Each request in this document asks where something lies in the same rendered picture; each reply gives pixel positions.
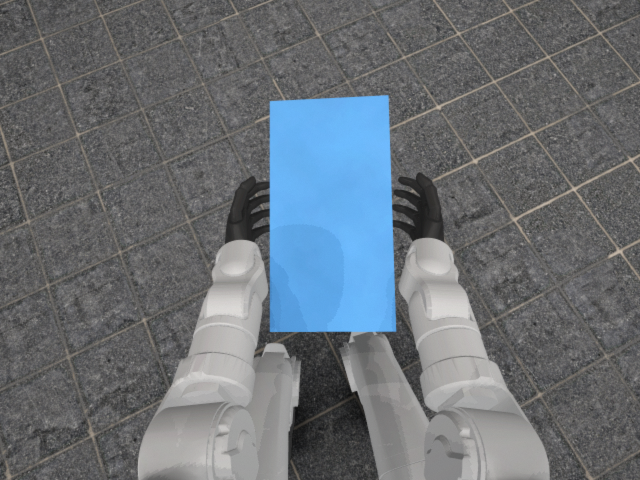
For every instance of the robot right upper arm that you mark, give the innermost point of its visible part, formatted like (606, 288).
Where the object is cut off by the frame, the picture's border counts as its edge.
(474, 444)

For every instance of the robot left forearm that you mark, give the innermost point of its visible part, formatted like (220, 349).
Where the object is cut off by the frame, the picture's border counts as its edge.
(219, 363)

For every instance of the robot left upper arm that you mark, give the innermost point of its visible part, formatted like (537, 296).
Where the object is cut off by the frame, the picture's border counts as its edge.
(212, 441)

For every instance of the right robot hand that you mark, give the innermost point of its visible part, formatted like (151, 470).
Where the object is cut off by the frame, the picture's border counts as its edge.
(428, 219)

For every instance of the robot right foot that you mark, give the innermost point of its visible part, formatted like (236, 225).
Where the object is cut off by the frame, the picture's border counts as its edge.
(356, 393)

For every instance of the left robot hand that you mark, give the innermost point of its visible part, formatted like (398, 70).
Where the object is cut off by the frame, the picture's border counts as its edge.
(240, 220)

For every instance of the robot right thigh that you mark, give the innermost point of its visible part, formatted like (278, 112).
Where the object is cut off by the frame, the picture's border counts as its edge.
(396, 421)

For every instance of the robot right forearm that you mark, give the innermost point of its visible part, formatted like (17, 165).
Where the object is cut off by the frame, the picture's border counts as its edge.
(456, 368)

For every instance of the carton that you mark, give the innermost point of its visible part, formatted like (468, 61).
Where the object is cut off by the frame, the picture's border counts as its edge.
(331, 224)

